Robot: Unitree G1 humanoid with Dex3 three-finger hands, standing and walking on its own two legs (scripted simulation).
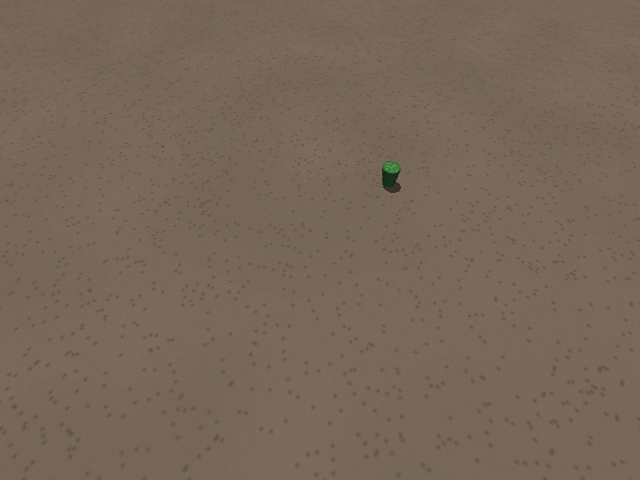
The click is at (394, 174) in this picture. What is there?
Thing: tapered cup
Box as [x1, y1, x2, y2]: [382, 162, 400, 187]
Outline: 395,162 386,162 383,164 382,181 385,186 392,186 395,182 395,179 400,169 399,165
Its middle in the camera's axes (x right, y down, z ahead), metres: +0.33 -0.29 +1.79
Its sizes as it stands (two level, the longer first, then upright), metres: 0.081 0.081 0.098
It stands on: the floor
